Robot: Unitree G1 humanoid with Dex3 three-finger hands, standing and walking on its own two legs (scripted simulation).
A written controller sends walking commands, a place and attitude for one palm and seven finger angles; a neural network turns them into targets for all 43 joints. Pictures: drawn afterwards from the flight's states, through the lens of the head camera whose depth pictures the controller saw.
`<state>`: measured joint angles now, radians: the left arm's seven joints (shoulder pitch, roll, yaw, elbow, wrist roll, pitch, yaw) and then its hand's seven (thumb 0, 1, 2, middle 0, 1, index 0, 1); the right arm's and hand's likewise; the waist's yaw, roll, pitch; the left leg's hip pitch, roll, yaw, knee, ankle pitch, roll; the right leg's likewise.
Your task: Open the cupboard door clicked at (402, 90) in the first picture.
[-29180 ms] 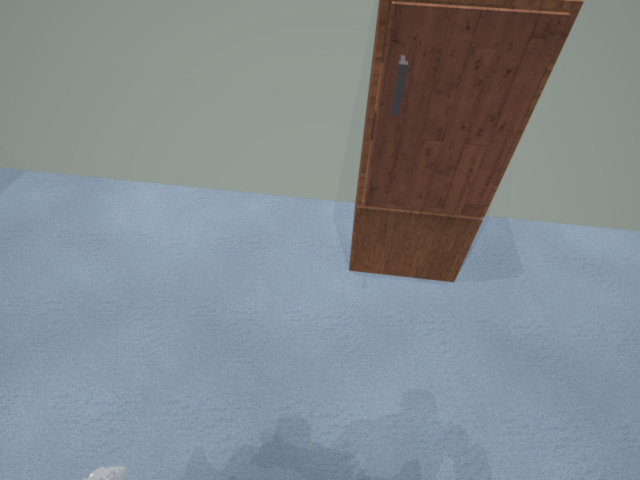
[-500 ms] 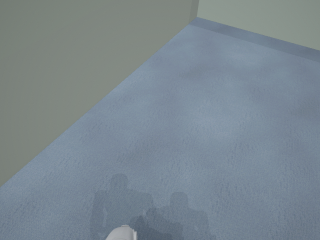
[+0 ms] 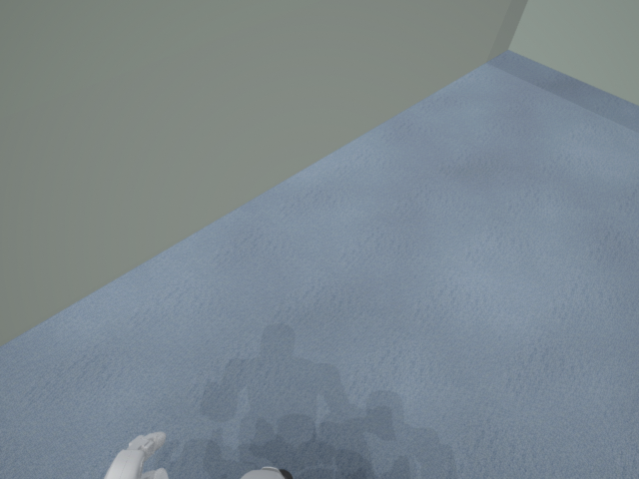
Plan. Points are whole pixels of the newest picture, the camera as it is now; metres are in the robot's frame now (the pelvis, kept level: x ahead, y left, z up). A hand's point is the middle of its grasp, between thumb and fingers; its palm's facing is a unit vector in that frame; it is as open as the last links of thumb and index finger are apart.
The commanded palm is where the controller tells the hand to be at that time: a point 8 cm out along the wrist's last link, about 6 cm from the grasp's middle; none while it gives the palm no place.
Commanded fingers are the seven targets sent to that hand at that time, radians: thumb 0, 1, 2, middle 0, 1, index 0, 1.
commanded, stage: turn to face it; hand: left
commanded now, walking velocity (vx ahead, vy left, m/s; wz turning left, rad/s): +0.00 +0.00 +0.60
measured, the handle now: out of the picture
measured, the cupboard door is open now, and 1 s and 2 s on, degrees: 53 53 53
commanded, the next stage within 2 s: none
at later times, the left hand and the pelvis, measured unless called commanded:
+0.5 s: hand out of the picture +0.01 +0.19 -0.18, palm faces +0.35 -0.90 -0.26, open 7.4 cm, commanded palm none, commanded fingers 0.00 0.90 0.90 -0.20 -0.30 -0.20 -0.30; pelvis +0.03 -0.04 -0.01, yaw +19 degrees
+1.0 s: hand out of the picture -0.04 +0.12 -0.18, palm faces +0.63 -0.75 -0.21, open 7.4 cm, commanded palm none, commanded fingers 0.00 0.90 0.90 -0.20 -0.30 -0.20 -0.30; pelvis +0.04 -0.07 -0.01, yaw +39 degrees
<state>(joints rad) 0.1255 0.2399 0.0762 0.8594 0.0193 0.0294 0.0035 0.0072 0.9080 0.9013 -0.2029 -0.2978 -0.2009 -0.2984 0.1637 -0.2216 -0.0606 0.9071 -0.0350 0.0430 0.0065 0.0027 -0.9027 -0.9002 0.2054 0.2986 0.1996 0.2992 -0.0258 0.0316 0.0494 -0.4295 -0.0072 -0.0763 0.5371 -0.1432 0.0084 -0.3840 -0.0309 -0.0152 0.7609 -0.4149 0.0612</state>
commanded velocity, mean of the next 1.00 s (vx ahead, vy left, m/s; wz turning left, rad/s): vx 0.00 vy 0.00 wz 0.60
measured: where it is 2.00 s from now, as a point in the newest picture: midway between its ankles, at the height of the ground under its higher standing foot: outside the picture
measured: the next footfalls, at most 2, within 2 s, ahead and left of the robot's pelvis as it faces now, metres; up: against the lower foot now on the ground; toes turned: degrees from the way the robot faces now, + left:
right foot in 0.04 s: +0.04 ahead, -0.15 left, +0.00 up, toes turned +1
left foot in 0.38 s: +0.06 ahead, +0.11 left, +0.00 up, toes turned +20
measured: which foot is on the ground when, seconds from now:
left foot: down 0.00-0.04, up 0.06-0.36, down 0.38-0.64, up 0.66-0.96, down 0.98-1.00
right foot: up 0.00-0.02, down 0.04-0.36, up 0.38-0.62, down 0.64-0.96, up 0.98-1.00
